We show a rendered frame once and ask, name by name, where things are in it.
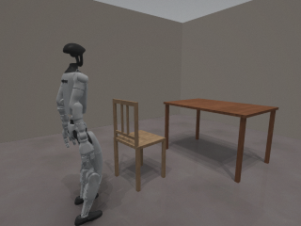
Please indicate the humanoid robot torso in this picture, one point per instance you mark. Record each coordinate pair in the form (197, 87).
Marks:
(67, 87)

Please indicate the robot left hand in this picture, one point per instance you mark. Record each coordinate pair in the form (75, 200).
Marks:
(66, 135)

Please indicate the right robot forearm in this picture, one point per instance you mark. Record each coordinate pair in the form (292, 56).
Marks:
(77, 117)

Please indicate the left robot foot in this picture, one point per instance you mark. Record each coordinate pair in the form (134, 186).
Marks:
(79, 200)

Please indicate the robot right upper arm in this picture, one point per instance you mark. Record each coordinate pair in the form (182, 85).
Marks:
(79, 83)

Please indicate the left robot forearm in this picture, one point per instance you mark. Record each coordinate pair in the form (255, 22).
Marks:
(63, 116)

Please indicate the chair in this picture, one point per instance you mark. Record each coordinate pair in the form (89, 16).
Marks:
(137, 140)

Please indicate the table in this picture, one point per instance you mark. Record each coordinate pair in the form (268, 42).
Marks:
(240, 110)

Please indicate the robot left upper arm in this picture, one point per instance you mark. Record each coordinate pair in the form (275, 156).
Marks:
(59, 97)

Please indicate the robot right hand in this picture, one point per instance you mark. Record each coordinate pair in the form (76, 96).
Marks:
(85, 148)

